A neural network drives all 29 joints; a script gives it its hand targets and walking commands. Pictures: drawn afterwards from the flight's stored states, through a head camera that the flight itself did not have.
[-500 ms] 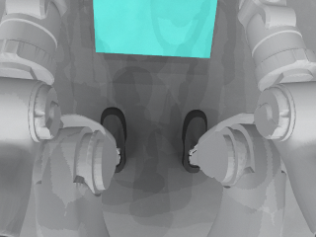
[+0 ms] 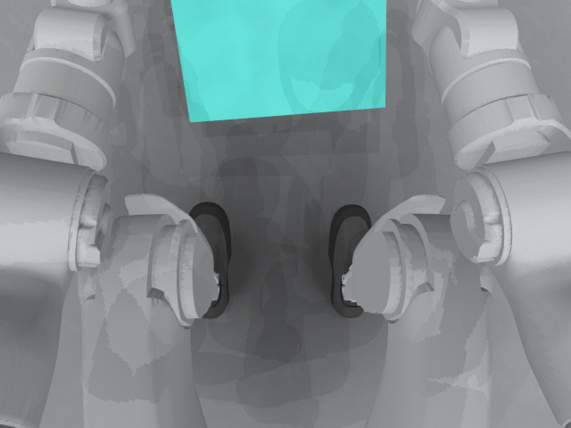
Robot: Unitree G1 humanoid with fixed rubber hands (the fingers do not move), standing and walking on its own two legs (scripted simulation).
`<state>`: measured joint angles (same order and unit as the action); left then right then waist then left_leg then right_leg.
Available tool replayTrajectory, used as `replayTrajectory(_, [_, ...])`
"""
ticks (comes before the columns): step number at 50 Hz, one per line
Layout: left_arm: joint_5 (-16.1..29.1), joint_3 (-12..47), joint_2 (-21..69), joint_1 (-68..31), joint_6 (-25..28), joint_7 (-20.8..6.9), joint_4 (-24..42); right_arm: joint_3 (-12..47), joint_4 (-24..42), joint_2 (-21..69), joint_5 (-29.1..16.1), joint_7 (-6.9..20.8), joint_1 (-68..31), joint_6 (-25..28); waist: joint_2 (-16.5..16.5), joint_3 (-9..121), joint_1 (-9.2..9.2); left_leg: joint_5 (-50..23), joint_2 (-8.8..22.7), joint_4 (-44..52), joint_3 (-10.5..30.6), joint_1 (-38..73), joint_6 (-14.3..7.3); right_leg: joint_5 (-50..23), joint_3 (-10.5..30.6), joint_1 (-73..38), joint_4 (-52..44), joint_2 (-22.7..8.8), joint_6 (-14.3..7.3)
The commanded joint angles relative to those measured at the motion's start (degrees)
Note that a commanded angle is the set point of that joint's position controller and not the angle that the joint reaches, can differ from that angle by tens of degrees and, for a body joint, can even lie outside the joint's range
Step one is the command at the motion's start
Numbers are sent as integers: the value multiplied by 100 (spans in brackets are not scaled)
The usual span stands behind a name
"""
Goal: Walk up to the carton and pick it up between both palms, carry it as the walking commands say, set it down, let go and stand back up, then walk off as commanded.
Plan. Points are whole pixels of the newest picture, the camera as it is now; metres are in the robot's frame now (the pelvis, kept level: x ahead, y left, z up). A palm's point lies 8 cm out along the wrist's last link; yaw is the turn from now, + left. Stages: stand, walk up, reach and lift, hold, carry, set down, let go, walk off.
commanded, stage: reach and lift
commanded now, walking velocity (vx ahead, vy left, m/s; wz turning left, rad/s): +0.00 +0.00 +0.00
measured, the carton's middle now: (282, 27) +0.53 +0.00 -0.25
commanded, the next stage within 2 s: none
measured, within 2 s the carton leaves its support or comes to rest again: neither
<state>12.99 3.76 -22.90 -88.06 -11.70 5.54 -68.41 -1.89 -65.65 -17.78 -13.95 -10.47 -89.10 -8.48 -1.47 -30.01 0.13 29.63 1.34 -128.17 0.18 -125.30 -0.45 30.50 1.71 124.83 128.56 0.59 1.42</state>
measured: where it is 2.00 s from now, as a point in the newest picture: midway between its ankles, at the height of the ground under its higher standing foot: (281, 279)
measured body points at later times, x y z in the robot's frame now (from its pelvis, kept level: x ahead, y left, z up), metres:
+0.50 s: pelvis +0.00 +0.00 +0.02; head +0.34 +0.03 +0.29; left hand +0.56 +0.18 -0.12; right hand +0.56 -0.14 -0.10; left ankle +0.14 +0.12 -0.32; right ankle +0.14 -0.13 -0.32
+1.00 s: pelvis -0.02 -0.01 +0.05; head +0.32 +0.01 +0.34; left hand +0.54 +0.17 -0.06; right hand +0.54 -0.14 -0.05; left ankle +0.14 +0.12 -0.32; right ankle +0.14 -0.13 -0.32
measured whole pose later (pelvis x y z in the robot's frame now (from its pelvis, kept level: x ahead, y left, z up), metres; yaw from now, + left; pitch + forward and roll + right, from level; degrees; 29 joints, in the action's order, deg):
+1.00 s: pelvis -0.02 -0.01 +0.05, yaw +1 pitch +21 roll +1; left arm 10.2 -2.4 -17.1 -82.8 -20.1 16.6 -53.9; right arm -11.6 -47.2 -11.4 -13.1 -23.4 -78.7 -16.3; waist -2.0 -30.0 0.1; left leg 28.4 -0.2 -118.9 0.4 -111.6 0.8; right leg 29.9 2.5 111.2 120.1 1.4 2.3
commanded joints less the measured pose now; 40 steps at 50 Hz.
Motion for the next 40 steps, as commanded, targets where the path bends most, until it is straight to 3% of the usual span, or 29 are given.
replayTrajectory(1, [543, 732, 5399, -5010, 570, -1564, 3311, 533, 1720, 6463, -257, 1561, -3334, -33, 110, 9794, 1, -1006, -590, 1249, -509, 3879, -43, -1083, -616, -3811, -1354, 705, -177])
replayTrajectory(4, [560, 651, 5304, -5230, 561, -1623, 3295, 330, 1623, 6502, -18, 1591, -3359, -116, 62, 9588, -79, -731, -572, 1354, -505, 3713, -40, -850, -643, -3801, -1465, 687, -205])
replayTrajectory(6, [592, 686, 5284, -5286, 553, -1619, 3390, 410, 1772, 6535, -4, 1603, -3439, -159, 82, 10000, 22, -876, -579, 1371, -515, 3931, -20, -923, -641, -3942, -1487, 692, -211])
replayTrajectory(12, [847, 1140, 5476, -5330, 529, -1423, 4484, 1032, 3039, 6439, -336, 1475, -3563, -148, 301, 12641, 104, -2533, -688, 1158, -485, 5492, 99, -2396, -609, -5065, -1352, 765, -150])
replayTrajectory(16, [854, 1332, 5658, -4959, 374, -1279, 4720, 1313, 3670, 6220, -498, 1383, -3591, -179, 611, 13701, 185, -3203, -780, 1170, -439, 6352, 176, -2875, -595, -5224, -1273, 819, -122])
replayTrajectory(21, [505, 1268, 6304, -4133, 163, -1351, 3943, 1044, 3152, 6315, -199, 1543, -3251, -279, 829, 12280, 63, -2389, -760, 1453, -445, 5930, 202, -1913, -652, -4100, -1484, 814, -153])
replayTrajectory(27, [437, 1015, 6891, -3844, -67, -1510, 3563, 1014, 3611, 6480, 78, 1708, -3635, -442, 279, 12186, -246, -1610, -854, 1740, -358, 5661, 100, -1321, -771, -4181, -1770, 776, -122])
replayTrajectory(29, [463, 1028, 6929, -4048, -129, -1546, 3708, 1138, 3897, 6503, 84, 1726, -3878, -513, 198, 12469, -233, -1475, -875, 1774, -367, 5563, 63, -1297, -726, -4425, -1832, 743, -122])
replayTrajectory(30, [461, 981, 6910, -4036, -161, -1550, 3665, 1301, 4173, 6550, 46, 1709, -4080, -540, 81, 12779, -136, -1507, -901, 1736, -404, 5554, 36, -1328, -680, -4652, -1875, 748, -109])
replayTrajectory(31, [522, 1034, 6910, -4269, -174, -1540, 3869, 1402, 4385, 6515, -1, 1694, -4265, -570, 32, 13152, -178, -1522, -905, 1759, -393, 5720, 8, -1382, -695, -4891, -1889, 743, -86])
replayTrajectory(33, [508, 1076, 6817, -4381, -223, -1531, 3988, 1594, 4735, 6514, -70, 1648, -4507, -615, -6, 13598, -15, -1513, -917, 1761, -444, 5830, -10, -1411, -641, -5132, -1939, 732, -65])
replayTrajectory(36, [413, 1078, 6812, -4487, -255, -1479, 4195, 1794, 4734, 6542, -171, 1650, -4595, -670, 55, 13858, 125, -1524, -907, 1803, -453, 6071, -18, -1307, -616, -5044, -1973, 716, -72])
replayTrajectory(40, [206, 994, 6765, -4557, -258, -1420, 4555, 1785, 4176, 6696, -126, 1720, -4171, -791, 125, 13946, 210, -1466, -868, 1944, -459, 6227, 5, -1164, -590, -4917, -2092, 710, -94])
